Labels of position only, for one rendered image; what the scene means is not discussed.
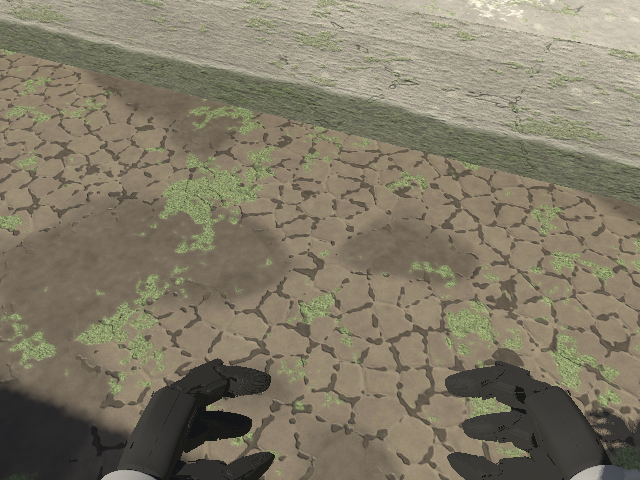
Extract right robot hand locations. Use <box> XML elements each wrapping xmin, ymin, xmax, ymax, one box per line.
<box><xmin>445</xmin><ymin>361</ymin><xmax>612</xmax><ymax>480</ymax></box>

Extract left robot hand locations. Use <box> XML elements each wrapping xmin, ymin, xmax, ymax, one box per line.
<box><xmin>116</xmin><ymin>358</ymin><xmax>275</xmax><ymax>480</ymax></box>

